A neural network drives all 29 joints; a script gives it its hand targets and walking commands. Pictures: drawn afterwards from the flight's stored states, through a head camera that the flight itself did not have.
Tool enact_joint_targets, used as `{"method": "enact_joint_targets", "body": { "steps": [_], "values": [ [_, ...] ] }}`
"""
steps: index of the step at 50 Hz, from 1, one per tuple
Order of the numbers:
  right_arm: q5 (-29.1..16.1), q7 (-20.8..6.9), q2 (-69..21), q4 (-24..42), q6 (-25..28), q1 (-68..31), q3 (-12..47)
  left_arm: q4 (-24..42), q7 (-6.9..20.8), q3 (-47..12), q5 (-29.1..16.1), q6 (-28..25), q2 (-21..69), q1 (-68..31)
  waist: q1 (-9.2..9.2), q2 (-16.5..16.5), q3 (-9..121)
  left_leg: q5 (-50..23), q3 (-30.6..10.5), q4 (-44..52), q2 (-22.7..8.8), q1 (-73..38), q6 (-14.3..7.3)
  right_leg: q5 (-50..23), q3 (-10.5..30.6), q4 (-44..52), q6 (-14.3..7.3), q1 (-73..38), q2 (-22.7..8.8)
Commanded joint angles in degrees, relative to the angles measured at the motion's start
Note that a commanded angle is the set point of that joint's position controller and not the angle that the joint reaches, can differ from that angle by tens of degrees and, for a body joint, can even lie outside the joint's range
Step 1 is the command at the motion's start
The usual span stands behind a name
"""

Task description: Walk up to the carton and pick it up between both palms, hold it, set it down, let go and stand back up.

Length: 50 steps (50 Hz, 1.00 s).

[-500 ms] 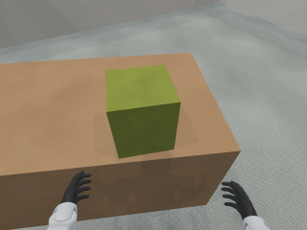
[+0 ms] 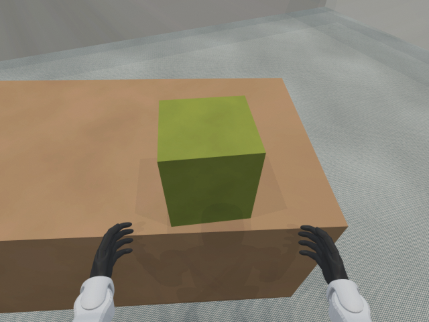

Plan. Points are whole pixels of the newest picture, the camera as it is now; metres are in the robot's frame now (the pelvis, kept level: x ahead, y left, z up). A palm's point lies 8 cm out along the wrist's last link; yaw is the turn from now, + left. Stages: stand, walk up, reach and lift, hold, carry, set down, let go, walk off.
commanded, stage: reach and lift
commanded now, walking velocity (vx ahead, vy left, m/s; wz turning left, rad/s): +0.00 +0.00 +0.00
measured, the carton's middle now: (207, 162) +0.48 +0.03 -0.01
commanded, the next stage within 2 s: none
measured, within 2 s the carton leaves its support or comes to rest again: neither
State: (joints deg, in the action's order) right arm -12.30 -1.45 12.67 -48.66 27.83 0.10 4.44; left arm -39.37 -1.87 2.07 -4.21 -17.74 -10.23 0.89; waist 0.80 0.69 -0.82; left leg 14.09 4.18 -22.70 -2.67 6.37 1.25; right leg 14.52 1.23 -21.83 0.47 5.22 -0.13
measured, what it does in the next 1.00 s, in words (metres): stands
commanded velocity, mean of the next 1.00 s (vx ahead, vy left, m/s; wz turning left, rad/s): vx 0.00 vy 0.00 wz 0.00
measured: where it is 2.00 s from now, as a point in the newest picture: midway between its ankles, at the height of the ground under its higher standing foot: outside the picture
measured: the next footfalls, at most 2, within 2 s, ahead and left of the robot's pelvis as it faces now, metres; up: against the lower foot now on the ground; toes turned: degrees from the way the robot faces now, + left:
none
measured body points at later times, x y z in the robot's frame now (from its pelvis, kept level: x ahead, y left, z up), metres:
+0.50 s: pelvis -0.01 +0.00 +0.00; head -0.02 +0.01 +0.45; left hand +0.30 +0.23 +0.02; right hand +0.31 -0.20 +0.02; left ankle -0.02 +0.13 -0.74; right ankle -0.03 -0.13 -0.74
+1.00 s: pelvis -0.01 +0.00 +0.00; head -0.01 +0.00 +0.45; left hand +0.36 +0.23 +0.09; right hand +0.39 -0.18 +0.08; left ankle -0.02 +0.13 -0.74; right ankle -0.03 -0.13 -0.74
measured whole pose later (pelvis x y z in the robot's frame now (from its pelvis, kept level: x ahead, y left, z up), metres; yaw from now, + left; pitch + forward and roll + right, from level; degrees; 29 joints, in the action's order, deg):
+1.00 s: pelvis -0.01 +0.00 +0.00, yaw +0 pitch +3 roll -1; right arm -19.4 3.7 16.0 -46.6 2.8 -31.0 4.5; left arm -35.6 -0.5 5.8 -6.9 7.6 -13.4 -28.3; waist 2.8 0.7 2.8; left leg 11.3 3.3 -20.8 -3.3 11.9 1.5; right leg 11.1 0.5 -18.3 0.2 9.7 0.6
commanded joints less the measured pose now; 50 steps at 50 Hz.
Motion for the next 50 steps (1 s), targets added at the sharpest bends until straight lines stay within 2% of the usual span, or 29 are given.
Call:
{"method": "enact_joint_targets", "body": {
  "steps": [1, 3, 6, 7, 9, 11, 12, 14, 15, 17, 18, 19, 21, 23, 25, 26, 28, 32, 33, 34, 35, 37, 40, 42, 44, 45, 46, 47, 50],
  "values": [
    [-1.2, 0.2, 5.2, 3.4, 3.0, -8.2, -1.2, 5.5, 0.1, 0.7, -0.8, -3.8, -4.8, -8.3, -0.10, -0.4, 7.5, -18.6, -1.4, -1.8, 3.0, -6.8, 1.7, -16.9, -0.1, 1.6, -1.2, 6.0, 1.8],
    [-1.6, 0.2, 5.0, 1.6, 3.2, -8.3, -0.9, 4.6, 0.2, 0.6, -0.9, -4.2, -4.4, -8.7, -0.15, -1.1, 7.5, -18.1, -1.4, -2.0, 3.0, -6.8, 1.9, -15.7, 0.0, 1.6, -1.4, 6.7, 1.6],
    [-2.9, 0.1, 5.4, 3.4, 4.3, -11.6, -0.2, 4.2, 0.1, 0.0, -2.8, -5.8, -4.4, -10.3, 0.30, 0.6, 7.9, -17.3, -1.5, -2.3, 2.8, -5.8, 1.8, -13.7, -0.1, 1.6, -1.2, 7.7, 1.9],
    [-3.4, 0.0, 5.3, 3.6, 4.3, -13.6, 0.1, 4.0, 0.1, -0.6, -3.6, -6.1, -4.6, -12.0, 0.53, 0.2, 8.9, -16.4, -1.7, -2.5, 2.9, -5.6, 1.6, -12.3, -0.2, 1.2, -1.2, 8.8, 1.8],
    [-3.3, -0.1, 5.3, 1.7, 3.5, -14.7, 0.4, 0.8, -0.1, -0.5, -3.6, -6.1, -4.8, -12.5, 0.66, 0.1, 8.5, -14.8, -1.6, -2.7, 2.9, -4.2, 1.2, -10.2, 0.0, 0.8, -1.4, 10.1, 1.6],
    [-3.3, 0.4, 5.7, 1.7, 2.4, -19.5, -0.6, 1.3, -0.1, -0.6, -4.7, -5.7, -6.1, -18.8, 0.10, -0.2, 9.2, -11.5, -1.6, -2.7, 2.7, -2.0, 1.2, -7.7, 0.0, 0.8, -1.4, 11.0, 1.3],
    [-3.6, 0.4, 5.6, 0.1, 1.5, -17.9, -0.3, 0.7, -0.3, -0.5, -4.5, -5.2, -5.7, -17.6, 0.21, -0.2, 9.6, -11.7, -1.9, -2.4, 2.6, -2.2, 1.1, -7.5, 0.3, 0.5, -1.5, 10.3, 1.1],
    [-4.7, 0.7, 6.2, 1.3, 0.8, -19.3, 0.7, 2.8, -0.2, 0.0, -4.7, -4.3, -6.2, -18.2, 0.31, 0.0, 12.4, -17.3, -1.7, -3.1, 2.7, -4.0, 1.2, -12.6, 0.2, 0.5, -1.3, 9.5, 1.7],
    [-5.3, 0.7, 6.6, 0.6, 0.6, -19.6, 1.0, 3.0, -0.2, -0.3, -4.6, -3.7, -6.0, -18.2, 0.34, -1.0, 12.7, -19.1, -1.7, -3.3, 2.6, -4.9, 1.6, -14.3, 0.0, 0.4, -1.3, 9.2, 1.7],
    [-5.8, 1.2, 7.2, 0.7, -0.5, -20.5, 1.5, 2.4, 0.1, 0.3, -4.2, -1.8, -6.0, -17.5, 0.63, -0.2, 12.8, -21.1, -1.8, -3.2, 2.6, -6.1, 1.7, -15.4, -0.4, 1.2, -1.3, 8.0, 2.1],
    [-5.8, 1.5, 8.1, 1.3, -1.2, -25.2, 0.8, 2.5, 0.3, 0.7, -4.0, -0.5, -7.0, -22.5, 0.63, -0.6, 13.5, -19.0, -1.6, -2.6, 2.6, -5.1, 1.5, -14.1, -0.1, 1.6, -1.2, 8.3, 1.7],
    [-5.8, 1.7, 7.3, 1.2, -2.1, -24.5, 1.0, 1.7, 0.5, 0.4, -4.4, 0.5, -6.5, -22.2, 0.30, 0.1, 12.7, -16.8, -1.7, -1.9, 2.5, -4.8, 1.2, -12.5, 0.1, 2.2, -1.2, 7.8, 1.8],
    [-5.9, 2.0, 7.7, 3.2, -4.1, -27.9, 0.5, 3.3, 0.4, 0.4, -5.4, 2.2, -7.0, -26.5, 0.81, -1.2, 12.4, -15.2, -1.7, -1.2, 2.6, -3.2, 1.0, -10.5, 0.2, 2.3, -1.5, 8.4, 1.4],
    [-6.1, 1.7, 7.2, 3.6, -6.4, -29.6, 0.9, 4.1, 0.3, 0.2, -5.4, 4.0, -6.4, -27.8, 1.60, -0.7, 13.1, -15.7, -1.8, -0.6, 2.4, -3.6, 0.8, -9.0, -0.3, 2.6, -1.6, 9.4, 1.7],
    [-6.4, 1.6, 7.0, 3.4, -8.8, -30.7, 1.0, 4.0, 0.2, 0.4, -4.8, 6.1, -6.3, -29.5, 1.38, -1.3, 14.1, -16.4, -1.8, -0.3, 2.2, -4.8, 0.7, -9.1, -0.1, 3.5, -1.6, 9.3, 1.6],
    [-6.5, 1.6, 7.0, 3.2, -9.9, -29.9, 1.2, 3.7, 0.2, 0.8, -4.3, 7.3, -5.7, -28.3, 1.82, -1.2, 13.8, -17.8, -1.9, -0.3, 2.1, -6.1, 0.7, -9.8, -0.3, 3.7, -1.6, 9.3, 1.6],
    [-6.8, 2.1, 8.1, 3.9, -11.6, -32.5, 0.6, 6.2, 0.4, 2.2, -3.1, 9.7, -6.7, -31.3, 1.37, -1.4, 14.5, -18.8, -1.8, 0.0, 2.1, -6.6, 0.8, -10.8, -0.6, 4.5, -1.4, 8.3, 1.8],
    [-5.6, 3.3, 8.0, 6.3, -13.7, -35.8, -0.6, 7.0, 0.6, 3.4, -3.0, 12.7, -7.4, -33.5, 1.68, 0.6, 15.7, -19.0, -1.3, 0.3, 2.3, -5.8, 0.5, -12.8, -0.5, 4.5, -0.8, 5.8, 2.1],
    [-6.0, 3.5, 7.8, 5.6, -14.4, -34.6, -0.1, 6.6, 0.9, 2.8, -2.5, 13.5, -6.4, -32.0, 1.63, -0.4, 14.7, -19.9, -1.1, 0.4, 2.5, -6.3, 0.5, -13.7, -0.7, 4.8, -0.7, 5.9, 2.1],
    [-5.6, 3.9, 7.7, 5.1, -15.3, -38.1, 0.0, 6.0, 1.3, 3.5, -2.3, 14.8, -7.2, -36.0, 1.54, 0.0, 14.8, -19.4, -0.9, 0.4, 2.7, -5.4, 0.2, -14.2, -0.2, 4.9, -0.5, 5.5, 2.0],
    [-5.7, 4.1, 7.7, 5.6, -15.8, -35.5, -0.3, 7.0, 1.3, 3.6, -1.8, 15.5, -6.3, -33.1, 1.17, -0.7, 14.2, -20.4, -1.3, 0.4, 2.5, -6.7, 0.4, -14.6, -0.3, 5.0, -0.8, 5.6, 2.1],
    [-5.6, 4.7, 8.4, 8.0, -16.8, -40.4, -1.0, 9.9, 1.4, 4.2, -2.6, 16.7, -7.6, -38.5, 1.29, 0.8, 17.0, -20.3, -1.1, 0.3, 2.7, -6.3, 0.6, -15.6, -1.1, 4.9, -0.2, 5.1, 2.4],
    [-5.9, 4.8, 8.0, 8.4, -19.0, -40.2, -0.9, 10.0, 1.5, 4.4, -2.2, 18.9, -7.5, -37.5, 1.83, -0.2, 16.4, -20.5, -1.0, 0.9, 2.7, -6.5, 0.2, -15.1, -0.7, 5.5, 0.0, 4.7, 2.5],
    [-6.5, 5.1, 8.8, 8.7, -20.3, -43.4, -1.3, 11.0, 1.6, 4.9, -2.1, 20.4, -8.4, -41.7, 1.65, -1.8, 17.3, -20.8, -0.8, 0.8, 2.6, -6.8, 0.4, -15.0, -1.0, 5.8, -0.2, 5.4, 2.4],
    [-6.7, 5.0, 9.0, 7.8, -21.9, -44.2, -0.8, 10.5, 1.7, 4.4, -2.8, 22.0, -8.1, -42.5, 1.50, -0.8, 17.0, -20.6, -1.3, 0.7, 2.5, -7.3, 0.4, -14.1, -1.4, 6.0, -0.2, 6.3, 2.6],
    [-7.0, 5.0, 8.9, 7.7, -22.5, -43.6, -0.7, 10.6, 1.8, 4.4, -2.6, 22.5, -8.0, -42.3, 1.72, -1.3, 16.8, -21.3, -1.2, 0.7, 2.5, -7.7, 0.4, -14.4, -1.3, 6.1, 0.1, 6.3, 2.6],
    [-7.0, 5.1, 9.8, 8.4, -23.0, -47.2, -1.6, 11.9, 1.8, 4.8, -2.5, 23.0, -8.8, -45.8, 1.73, -2.5, 19.4, -21.1, -1.3, 0.5, 2.5, -8.0, 0.7, -14.1, -1.4, 5.9, 0.0, 6.6, 2.5],
    [-6.6, 5.3, 10.5, 8.2, -23.6, -49.5, -2.4, 10.9, 1.6, 4.8, -2.6, 23.7, -9.8, -47.4, 1.60, -2.1, 19.1, -20.0, -1.0, 0.6, 2.3, -7.2, 0.6, -12.9, -1.4, 5.9, 0.2, 7.0, 2.6],
    [-7.8, 5.4, 10.7, 8.6, -24.7, -49.2, -2.5, 12.7, 1.1, 5.3, -2.7, 25.2, -9.5, -47.5, 1.84, -3.0, 22.7, -25.1, -1.2, -0.4, 2.3, -8.2, 1.0, -17.9, -1.7, 5.3, 0.2, 5.5, 3.1]
  ]
}}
